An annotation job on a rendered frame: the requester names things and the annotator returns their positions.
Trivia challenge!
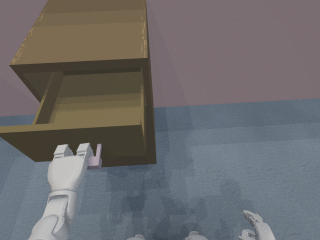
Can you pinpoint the right robot hand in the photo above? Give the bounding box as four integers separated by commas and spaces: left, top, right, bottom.
238, 210, 276, 240

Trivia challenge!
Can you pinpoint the robot shin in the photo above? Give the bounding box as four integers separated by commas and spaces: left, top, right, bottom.
188, 231, 199, 236
135, 234, 145, 239

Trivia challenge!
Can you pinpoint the drawer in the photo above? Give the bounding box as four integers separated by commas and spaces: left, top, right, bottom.
0, 67, 147, 162

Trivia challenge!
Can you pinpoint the robot right shin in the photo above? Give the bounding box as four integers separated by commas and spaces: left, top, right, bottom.
188, 231, 199, 236

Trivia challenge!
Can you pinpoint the cabinet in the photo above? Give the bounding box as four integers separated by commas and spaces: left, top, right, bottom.
9, 0, 157, 168

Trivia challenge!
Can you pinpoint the left robot hand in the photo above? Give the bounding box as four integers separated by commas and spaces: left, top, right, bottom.
47, 143, 94, 192

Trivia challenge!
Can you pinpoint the robot left forearm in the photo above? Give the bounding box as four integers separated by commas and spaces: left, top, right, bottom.
28, 189, 78, 240

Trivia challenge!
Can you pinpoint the robot left shin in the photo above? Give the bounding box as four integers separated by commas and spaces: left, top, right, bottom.
135, 234, 145, 239

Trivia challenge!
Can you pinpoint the handle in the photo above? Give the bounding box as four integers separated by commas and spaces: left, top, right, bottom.
86, 144, 102, 170

